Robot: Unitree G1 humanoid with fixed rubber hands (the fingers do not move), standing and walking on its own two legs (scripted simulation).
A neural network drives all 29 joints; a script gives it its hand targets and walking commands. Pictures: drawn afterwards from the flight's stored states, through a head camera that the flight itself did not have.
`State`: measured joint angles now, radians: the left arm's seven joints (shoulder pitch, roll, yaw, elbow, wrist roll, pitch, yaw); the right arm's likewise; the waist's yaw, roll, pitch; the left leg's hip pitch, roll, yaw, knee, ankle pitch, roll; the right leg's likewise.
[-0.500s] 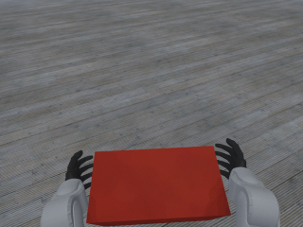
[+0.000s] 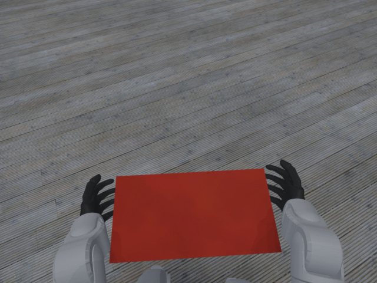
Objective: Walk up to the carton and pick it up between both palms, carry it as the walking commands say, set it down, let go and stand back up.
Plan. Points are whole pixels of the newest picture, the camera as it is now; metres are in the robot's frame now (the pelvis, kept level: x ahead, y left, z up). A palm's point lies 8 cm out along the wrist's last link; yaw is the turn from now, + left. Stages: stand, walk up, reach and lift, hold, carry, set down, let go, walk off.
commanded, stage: carry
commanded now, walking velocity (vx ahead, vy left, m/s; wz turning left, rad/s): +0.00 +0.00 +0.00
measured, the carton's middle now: (192, 218) +0.26 +0.01 -0.03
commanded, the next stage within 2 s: none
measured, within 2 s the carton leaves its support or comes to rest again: neither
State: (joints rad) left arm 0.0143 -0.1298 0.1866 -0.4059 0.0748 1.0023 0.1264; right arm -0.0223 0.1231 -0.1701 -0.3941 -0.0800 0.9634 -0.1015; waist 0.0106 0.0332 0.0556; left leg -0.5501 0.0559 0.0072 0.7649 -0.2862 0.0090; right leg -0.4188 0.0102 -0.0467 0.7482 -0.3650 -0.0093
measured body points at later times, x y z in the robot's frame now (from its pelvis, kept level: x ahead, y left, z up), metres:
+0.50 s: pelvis -0.05 +0.02 +0.01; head -0.03 +0.04 +0.46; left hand +0.22 +0.23 +0.00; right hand +0.26 -0.14 +0.03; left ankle +0.09 +0.13 -0.71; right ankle +0.03 -0.11 -0.70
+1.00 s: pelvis -0.07 +0.03 +0.00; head -0.03 +0.04 +0.45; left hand +0.20 +0.23 -0.01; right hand +0.23 -0.14 +0.02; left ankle +0.07 +0.13 -0.71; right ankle +0.00 -0.09 -0.71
